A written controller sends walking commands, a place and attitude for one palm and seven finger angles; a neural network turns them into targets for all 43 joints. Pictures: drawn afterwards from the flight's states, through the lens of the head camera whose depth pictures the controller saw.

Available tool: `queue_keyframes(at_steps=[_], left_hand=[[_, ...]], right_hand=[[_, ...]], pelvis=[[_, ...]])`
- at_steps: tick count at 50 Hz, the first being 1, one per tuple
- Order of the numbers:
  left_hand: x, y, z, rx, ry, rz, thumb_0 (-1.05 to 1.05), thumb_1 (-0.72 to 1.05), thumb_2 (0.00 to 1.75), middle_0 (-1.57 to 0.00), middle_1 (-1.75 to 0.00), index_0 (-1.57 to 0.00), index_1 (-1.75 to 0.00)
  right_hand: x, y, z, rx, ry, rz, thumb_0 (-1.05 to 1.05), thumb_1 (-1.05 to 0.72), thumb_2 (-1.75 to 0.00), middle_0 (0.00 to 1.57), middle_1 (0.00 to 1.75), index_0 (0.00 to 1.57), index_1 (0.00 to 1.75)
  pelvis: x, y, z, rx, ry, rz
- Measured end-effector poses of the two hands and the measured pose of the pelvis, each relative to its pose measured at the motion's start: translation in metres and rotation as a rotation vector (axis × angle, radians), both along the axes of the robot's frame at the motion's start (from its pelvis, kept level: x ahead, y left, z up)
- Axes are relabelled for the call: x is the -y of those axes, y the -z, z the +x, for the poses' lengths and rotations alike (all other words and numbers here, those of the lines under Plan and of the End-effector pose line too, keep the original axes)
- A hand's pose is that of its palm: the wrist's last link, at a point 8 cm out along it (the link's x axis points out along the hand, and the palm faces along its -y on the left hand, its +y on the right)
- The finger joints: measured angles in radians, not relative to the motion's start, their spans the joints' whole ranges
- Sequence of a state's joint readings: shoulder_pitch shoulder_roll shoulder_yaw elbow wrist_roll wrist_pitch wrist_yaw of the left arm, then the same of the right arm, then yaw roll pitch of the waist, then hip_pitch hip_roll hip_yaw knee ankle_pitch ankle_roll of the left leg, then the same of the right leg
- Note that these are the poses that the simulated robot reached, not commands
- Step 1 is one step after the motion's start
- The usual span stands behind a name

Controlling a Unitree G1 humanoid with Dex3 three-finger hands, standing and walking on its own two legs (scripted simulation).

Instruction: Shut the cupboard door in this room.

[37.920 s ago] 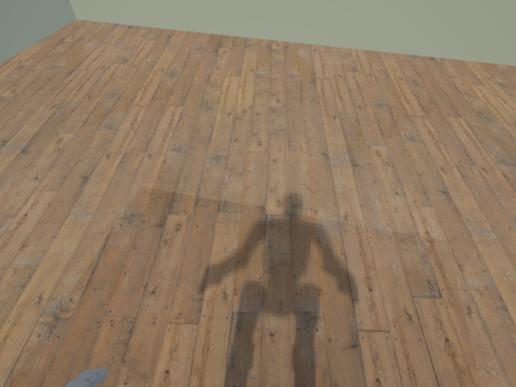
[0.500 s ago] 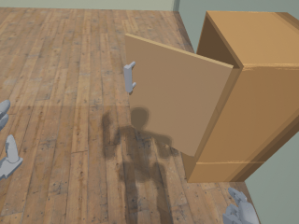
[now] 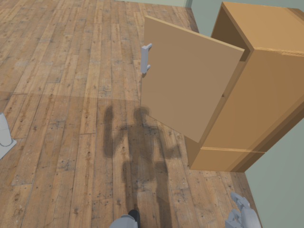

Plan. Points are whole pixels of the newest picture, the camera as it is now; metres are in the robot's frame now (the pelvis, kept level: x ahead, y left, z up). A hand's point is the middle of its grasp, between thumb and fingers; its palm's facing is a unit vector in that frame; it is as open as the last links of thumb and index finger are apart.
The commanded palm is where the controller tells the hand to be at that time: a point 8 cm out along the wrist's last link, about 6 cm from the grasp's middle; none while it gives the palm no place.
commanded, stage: step back with the hand held close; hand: left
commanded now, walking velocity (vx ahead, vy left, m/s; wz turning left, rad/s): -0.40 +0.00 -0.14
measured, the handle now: (146, 58) +0.83 +0.04 -0.01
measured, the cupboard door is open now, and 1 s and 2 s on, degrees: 58 58 58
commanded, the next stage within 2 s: stop stepping back and stand still in 0.06 s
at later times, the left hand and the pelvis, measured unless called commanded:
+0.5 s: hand out of the picture +0.02 +0.31 +0.19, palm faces +0.31 -0.86 -0.41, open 7.5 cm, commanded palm -0.02 +0.36 +0.19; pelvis -0.19 +0.08 +0.00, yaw -6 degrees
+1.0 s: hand out of the picture -0.10 +0.34 +0.21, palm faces +0.23 -0.83 -0.50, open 7.5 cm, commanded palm -0.14 +0.40 +0.19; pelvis -0.34 +0.13 +0.03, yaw -11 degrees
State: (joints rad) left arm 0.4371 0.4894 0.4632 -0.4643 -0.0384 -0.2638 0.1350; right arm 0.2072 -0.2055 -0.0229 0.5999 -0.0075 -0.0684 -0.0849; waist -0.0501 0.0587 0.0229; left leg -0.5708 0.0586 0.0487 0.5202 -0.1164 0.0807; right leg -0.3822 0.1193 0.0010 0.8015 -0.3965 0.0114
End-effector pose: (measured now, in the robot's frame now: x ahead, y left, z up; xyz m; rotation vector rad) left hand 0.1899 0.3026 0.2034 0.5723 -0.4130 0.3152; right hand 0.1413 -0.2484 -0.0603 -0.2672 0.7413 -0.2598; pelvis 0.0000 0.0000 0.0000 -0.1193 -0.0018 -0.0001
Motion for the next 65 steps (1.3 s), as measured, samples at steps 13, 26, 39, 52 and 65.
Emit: queue_keyframes(at_steps=[13,26,39,52,65], left_hand=[[-0.036,0.001,-0.123,0.090,-0.046,-0.077,0.01,0.88,0.90,-0.21,-0.30,-0.22,-0.30],[-0.050,-0.006,-0.217,0.006,0.128,-0.036,0.02,0.89,0.90,-0.20,-0.30,-0.21,-0.30],[-0.136,-0.006,-0.262,0.027,0.010,-0.077,0.01,0.89,0.90,-0.20,-0.30,-0.21,-0.30],[-0.084,-0.032,-0.325,-0.027,0.128,0.107,0.02,0.88,0.90,-0.21,-0.30,-0.21,-0.30],[-0.097,0.022,-0.321,-0.149,-0.012,-0.131,0.02,0.88,0.90,-0.20,-0.30,-0.21,-0.30]], right_hand=[[-0.054,0.000,-0.058,0.034,-0.085,0.014,0.01,-0.90,-0.90,0.20,0.30,0.20,0.30],[-0.091,-0.017,-0.198,0.094,-0.022,0.052,0.01,-0.90,-0.90,0.20,0.30,0.20,0.30],[-0.143,0.005,-0.367,-0.076,0.154,0.070,0.01,-0.90,-0.90,0.20,0.30,0.20,0.30],[-0.133,0.007,-0.415,-0.077,0.153,0.102,0.01,-0.90,-0.90,0.20,0.30,0.20,0.30],[-0.096,0.014,-0.404,-0.081,0.185,0.049,0.01,-0.90,-0.90,0.20,0.30,0.20,0.30]], pelvis=[[-0.038,0.006,-0.072,0.029,0.057,0.056],[-0.082,0.005,-0.203,0.035,0.130,0.106],[-0.144,-0.009,-0.293,0.043,0.150,0.058],[-0.122,-0.013,-0.345,-0.030,0.191,0.109],[-0.126,-0.013,-0.332,0.049,0.194,0.130]])
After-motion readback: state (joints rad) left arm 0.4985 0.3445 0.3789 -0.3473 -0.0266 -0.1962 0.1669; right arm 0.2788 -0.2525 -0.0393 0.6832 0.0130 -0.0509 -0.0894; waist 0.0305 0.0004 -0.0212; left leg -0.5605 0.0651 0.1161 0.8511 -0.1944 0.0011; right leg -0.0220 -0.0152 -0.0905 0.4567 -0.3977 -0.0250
